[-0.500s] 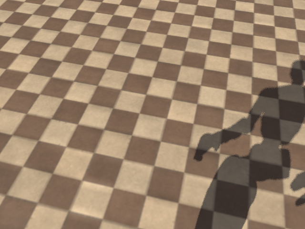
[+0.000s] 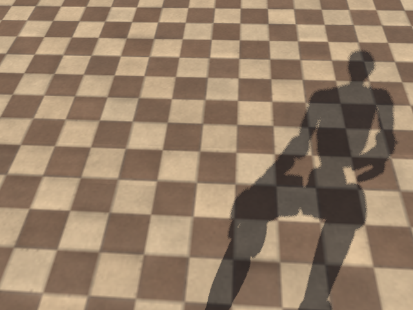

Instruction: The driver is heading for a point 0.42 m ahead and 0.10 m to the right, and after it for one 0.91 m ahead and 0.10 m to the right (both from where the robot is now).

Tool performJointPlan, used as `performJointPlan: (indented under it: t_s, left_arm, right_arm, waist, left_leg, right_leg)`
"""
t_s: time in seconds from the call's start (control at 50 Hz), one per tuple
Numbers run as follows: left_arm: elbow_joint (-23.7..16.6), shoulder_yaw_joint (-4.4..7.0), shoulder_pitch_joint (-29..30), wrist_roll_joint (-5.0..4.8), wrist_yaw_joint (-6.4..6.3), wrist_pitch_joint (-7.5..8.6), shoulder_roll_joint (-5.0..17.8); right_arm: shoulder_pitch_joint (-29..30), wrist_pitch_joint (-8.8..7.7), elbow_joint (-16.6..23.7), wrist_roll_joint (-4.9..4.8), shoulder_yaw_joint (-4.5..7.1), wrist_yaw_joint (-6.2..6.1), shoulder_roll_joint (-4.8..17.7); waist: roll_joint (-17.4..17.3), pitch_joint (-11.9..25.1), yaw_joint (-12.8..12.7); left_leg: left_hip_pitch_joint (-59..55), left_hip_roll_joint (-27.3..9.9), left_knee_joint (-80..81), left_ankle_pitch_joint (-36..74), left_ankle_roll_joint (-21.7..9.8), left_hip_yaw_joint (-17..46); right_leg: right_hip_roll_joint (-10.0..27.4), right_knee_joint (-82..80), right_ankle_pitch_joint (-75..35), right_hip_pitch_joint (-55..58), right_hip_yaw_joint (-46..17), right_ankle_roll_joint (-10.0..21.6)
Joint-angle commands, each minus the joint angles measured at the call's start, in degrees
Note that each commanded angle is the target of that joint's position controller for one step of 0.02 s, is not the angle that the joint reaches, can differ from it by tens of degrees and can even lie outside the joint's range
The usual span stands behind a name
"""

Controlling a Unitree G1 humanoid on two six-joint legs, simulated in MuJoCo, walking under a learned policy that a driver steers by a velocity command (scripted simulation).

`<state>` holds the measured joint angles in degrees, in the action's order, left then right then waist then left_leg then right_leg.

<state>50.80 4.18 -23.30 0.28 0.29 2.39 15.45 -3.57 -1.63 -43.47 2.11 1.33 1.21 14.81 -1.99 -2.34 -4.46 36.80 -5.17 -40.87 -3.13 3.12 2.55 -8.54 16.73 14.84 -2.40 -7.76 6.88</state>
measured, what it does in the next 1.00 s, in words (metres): walks ahead, turning right: left foot, then right foot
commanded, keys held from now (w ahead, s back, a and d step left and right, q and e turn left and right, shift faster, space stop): w+e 0.76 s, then w+q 0.24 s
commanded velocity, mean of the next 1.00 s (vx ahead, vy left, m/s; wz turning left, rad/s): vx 0.50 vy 0.00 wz -0.48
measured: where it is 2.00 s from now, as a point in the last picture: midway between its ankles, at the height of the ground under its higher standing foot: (307, 197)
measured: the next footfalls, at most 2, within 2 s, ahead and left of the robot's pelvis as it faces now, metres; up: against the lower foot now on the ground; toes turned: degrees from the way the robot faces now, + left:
left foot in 0.12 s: +0.25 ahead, +0.13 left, +0.00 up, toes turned -7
right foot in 0.64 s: +0.45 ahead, -0.15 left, +0.00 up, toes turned -28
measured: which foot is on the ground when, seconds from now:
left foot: up 0.00-0.10, down 0.12-0.64, up 0.66-1.00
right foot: down 0.00-0.12, up 0.14-0.62, down 0.64-1.00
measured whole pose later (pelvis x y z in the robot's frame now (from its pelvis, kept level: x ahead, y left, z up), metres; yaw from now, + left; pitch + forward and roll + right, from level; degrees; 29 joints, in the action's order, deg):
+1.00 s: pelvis +0.50 -0.13 +0.00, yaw -28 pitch +0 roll -1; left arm 49.6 2.3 -21.1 0.7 0.7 3.8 14.3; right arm -11.5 -0.4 -45.3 1.4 2.4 2.0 15.6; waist -2.9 -2.1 -1.4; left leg 39.0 -6.4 -50.5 -4.3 0.0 0.3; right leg -7.9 10.8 11.7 0.7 0.8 7.2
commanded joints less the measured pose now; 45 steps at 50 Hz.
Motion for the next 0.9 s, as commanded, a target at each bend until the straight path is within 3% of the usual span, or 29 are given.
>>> performJointPlan:
  t_s: [0.02, 0.06, 0.1, 0.12, 0.14, 0.16, 0.18, 0.2, 0.22, 0.24, 0.28, 0.34, 0.46, 0.52, 0.56, 0.58, 0.62, 0.64, 0.66, 0.68, 0.7, 0.72, 0.74, 0.76, 0.8, 0.84, 0.9]
  left_arm:
    - [-2.4, 2.11, -3.6, 0.55, -0.67, 0.38, 9.5]
    - [-3.3, 2.34, -1.6, 0.78, -1.13, 0.42, 10.4]
    - [-4.4, 2.53, 1.8, 0.78, -0.88, 0.78, 11.5]
    - [-4.6, 2.17, 2.3, 0.21, -0.31, 1.27, 10.3]
    - [-6.7, 0.80, 0.8, -1.18, 0.00, 1.74, 5.2]
    - [-8.0, 0.44, -4.9, -1.24, -0.06, 1.38, 4.0]
    - [-5.7, 0.86, -3.4, 0.65, -0.58, 0.27, 7.8]
    - [-5.7, 0.93, 0.4, 1.05, 0.04, 0.01, 7.8]
    - [-6.1, 0.74, 2.1, 1.04, 0.54, -0.22, 6.6]
    - [-6.3, 0.76, 2.9, 1.71, 1.06, -0.78, 6.2]
    - [-6.7, 0.52, 3.3, 1.90, 1.94, -1.95, 5.3]
    - [-8.9, 0.13, 8.1, 1.77, 2.84, -2.57, 4.4]
    - [-12.9, -1.29, 19.5, 1.52, 4.15, -2.13, 2.2]
    - [-14.8, -1.69, 24.3, 1.77, 4.70, -2.04, 2.2]
    - [-15.6, -1.57, 25.5, 2.15, 4.58, -2.09, 2.7]
    - [-15.6, -1.40, 24.9, 2.33, 4.34, -2.13, 3.0]
    - [-14.1, -0.55, 18.6, 2.63, 3.58, -1.86, 4.4]
    - [-11.3, 0.34, 9.8, 2.97, 2.94, -1.31, 5.6]
    - [-8.7, 2.02, 0.1, 3.44, 1.88, -1.11, 10.0]
    - [-9.9, 3.47, 2.6, 2.26, 1.12, -1.44, 16.7]
    - [-10.7, 3.50, -0.4, 0.76, 0.70, -1.97, 15.8]
    - [-9.2, 3.06, 1.9, 0.54, 0.17, -2.03, 14.0]
    - [-8.8, 2.28, 4.2, 0.24, -0.02, -1.73, 11.0]
    - [-9.0, 1.80, 6.7, 0.15, -0.19, -1.31, 9.4]
    - [-9.1, 0.37, 9.2, 0.06, -0.09, -0.11, 5.9]
    - [-7.3, 0.15, 6.9, -0.07, 0.22, 1.13, 5.9]
    - [-5.2, 0.25, 3.5, 0.17, 0.41, 1.81, 6.9]
  right_arm:
    - [8.1, -1.43, 6.4, -0.47, 0.58, 0.07, 4.6]
    - [5.5, -1.93, 6.4, -0.64, 0.86, -0.08, 5.9]
    - [-4.6, -2.64, 3.5, -0.74, 1.84, -0.92, 8.2]
    - [-12.2, -3.46, 1.9, -0.11, 2.66, -1.68, 10.4]
    - [-20.4, -3.55, 2.1, 1.29, 3.73, -2.77, 15.2]
    - [-17.9, -2.58, 2.0, 1.20, 4.53, -2.56, 18.1]
    - [-14.0, -1.97, 2.7, 0.34, 3.63, -2.28, 12.2]
    - [-10.9, -1.93, 3.2, -0.19, 2.53, -2.05, 7.5]
    - [-9.2, -2.01, 3.0, -0.05, 2.01, -1.92, 5.8]
    - [-9.8, -2.33, 2.3, -0.16, 1.81, -2.06, 5.4]
    - [-11.5, -3.43, 0.9, -0.72, 1.88, -1.76, 5.6]
    - [-13.3, -4.42, -0.3, -1.23, 2.35, -1.32, 6.2]
    - [-15.8, -4.18, -2.5, -1.06, 2.68, -1.23, 6.6]
    - [-18.2, -3.84, -3.8, -1.08, 3.12, -1.60, 8.1]
    - [-19.8, -3.13, -4.7, -1.05, 3.32, -1.90, 8.9]
    - [-20.0, -2.73, -5.1, -0.98, 3.42, -2.08, 9.6]
    - [-20.4, -1.72, -5.5, -0.93, 3.74, -2.40, 11.4]
    - [-19.8, -1.22, -5.2, -1.19, 3.66, -2.45, 11.7]
    - [-19.9, -1.19, -3.4, -0.87, 3.15, -2.30, 10.1]
    - [-21.5, -1.51, 1.1, -0.84, 1.83, -0.93, 3.5]
    - [-14.1, -1.87, 2.4, -0.30, 2.81, -0.93, 8.7]
    - [-10.7, -2.45, 3.5, -1.23, 2.59, -0.72, 7.9]
    - [-11.6, -2.99, 2.8, -1.31, 2.15, -0.87, 7.2]
    - [-12.3, -2.58, 2.2, -0.68, 2.21, -0.95, 7.1]
    - [-17.2, -0.48, 0.1, 0.45, 1.90, -0.49, 6.0]
    - [-17.3, 0.49, -0.6, 0.38, 1.74, 0.24, 4.7]
    - [-11.0, 0.86, 0.6, -0.29, 1.84, 0.64, 4.7]
  waist:
    - [5.8, 0.1, -1.0]
    - [6.6, 0.4, 1.1]
    - [6.0, 4.1, 6.0]
    - [2.2, 8.9, 9.9]
    - [-5.5, 18.2, 12.0]
    - [-16.8, 20.2, 7.1]
    - [-6.2, 12.2, 5.8]
    - [-0.4, 5.8, 5.9]
    - [-0.3, 3.1, 5.0]
    - [-2.8, 1.7, 4.7]
    - [-4.7, 1.8, 4.1]
    - [-3.7, 1.3, 4.1]
    - [-3.2, -1.4, 6.0]
    - [-3.0, -2.5, 7.2]
    - [-3.0, -2.6, 7.3]
    - [-3.3, -1.9, 6.8]
    - [-4.1, 2.8, 3.7]
    - [-2.3, 7.8, -0.3]
    - [3.4, 14.4, -4.0]
    - [17.4, 18.2, 1.0]
    - [8.0, 19.3, -3.4]
    - [5.6, 11.1, -1.7]
    - [2.9, 6.0, 1.0]
    - [2.0, 3.8, 3.4]
    - [2.9, 4.9, 6.5]
    - [3.2, 4.2, 6.7]
    - [3.7, 0.6, 4.6]
  left_leg:
    - [-0.6, 3.3, 4.6, 0.5, -0.7, -1.8]
    - [-6.9, 4.2, 8.9, -2.2, -1.9, -0.8]
    - [-22.4, 6.8, 12.9, -5.9, -3.9, -1.9]
    - [-34.2, 3.2, 16.0, -6.0, -5.9, 1.1]
    - [-48.7, -12.0, 18.5, -19.6, -9.2, 17.3]
    - [-53.0, -21.3, 25.5, -20.9, -14.5, 41.0]
    - [-45.6, -19.3, 25.1, -27.1, -14.4, 37.6]
    - [-38.2, -16.2, 26.2, -24.2, -13.3, 28.0]
    - [-33.9, -13.3, 27.8, -17.2, -11.9, 20.4]
    - [-31.5, -11.4, 28.6, -11.2, -11.2, 15.0]
    - [-29.8, -9.8, 29.6, -2.0, -10.9, 8.5]
    - [-31.2, -10.2, 31.6, 4.0, -11.9, 2.7]
    - [-32.4, -7.9, 32.3, 9.3, -10.8, -8.5]
    - [-35.2, -9.3, 31.5, 11.8, -10.0, -11.0]
    - [-38.8, -10.3, 28.6, 18.3, -9.4, -12.6]
    - [-40.4, -10.5, 25.3, 26.6, -9.0, -13.9]
    - [-42.0, -10.7, 12.4, 42.7, -8.5, -15.8]
    - [-37.9, -9.8, 0.2, 40.4, -7.5, -17.1]
    - [-26.0, -8.3, -16.9, 22.5, -5.7, -17.4]
    - [-0.1, 2.8, -36.0, -29.0, -2.2, -14.4]
    - [5.8, 4.0, -40.3, -27.4, -2.3, -2.7]
    - [8.4, 0.9, -38.1, -20.5, -2.9, -1.4]
    - [5.2, -0.9, -32.3, -16.8, -3.1, -1.7]
    - [1.4, -2.0, -28.6, -16.2, -2.7, -1.4]
    - [-5.4, -2.7, -24.8, -15.6, -2.0, -1.9]
    - [-6.0, -2.4, -21.6, -12.7, -1.7, -3.3]
    - [-0.5, -2.9, -16.2, -5.3, -2.2, -3.4]
  right_leg:
    - [15.2, 0.2, -27.4, 1.8, -12.0, 6.0]
    - [15.8, 2.7, -29.0, 1.1, -13.8, 4.3]
    - [13.7, 11.3, -35.7, -2.9, -13.5, 1.9]
    - [9.7, 22.8, -32.4, -7.3, -10.3, 0.4]
    - [5.2, 39.7, -13.8, -16.9, -4.3, -1.4]
    - [-0.6, 49.5, 18.6, -30.6, 0.6, -2.0]
    - [5.3, 54.2, 13.6, -34.2, 0.3, -1.6]
    - [7.1, 53.0, 8.3, -33.4, 1.0, -1.9]
    - [8.8, 50.8, 5.6, -32.1, 1.8, -2.4]
    - [10.0, 49.5, 4.7, -31.3, 2.5, -3.0]
    - [10.5, 49.3, 2.9, -30.3, 3.5, -3.7]
    - [11.6, 48.0, -1.5, -35.0, 4.1, -4.6]
    - [12.1, 31.3, -13.1, -35.3, 8.5, -5.1]
    - [11.7, 23.7, -12.0, -32.7, 11.7, -3.4]
    - [10.4, 20.7, -8.0, -31.3, 13.5, -1.7]
    - [8.9, 19.5, -5.0, -29.2, 14.6, -0.6]
    - [4.5, 17.5, 0.8, -20.5, 16.2, 2.1]
    - [2.5, 13.3, -0.9, -9.2, 15.7, 3.9]
    - [10.2, 10.7, 5.2, 6.0, 4.1, 6.8]
    - [27.0, 6.2, 5.6, 21.8, -26.5, 14.2]
    - [28.1, 0.9, 0.4, 21.6, -34.1, 15.1]
    - [26.4, 0.8, -7.4, 16.0, -23.8, 13.9]
    - [23.7, 0.2, -15.7, 7.8, -17.9, 11.9]
    - [20.7, -0.5, -20.6, 2.3, -13.6, 10.2]
    - [18.3, -2.6, -26.1, -3.3, -7.6, 8.8]
    - [17.2, -5.1, -28.1, -5.0, -4.2, 8.2]
    - [16.8, -8.2, -26.8, -3.6, -1.3, 5.6]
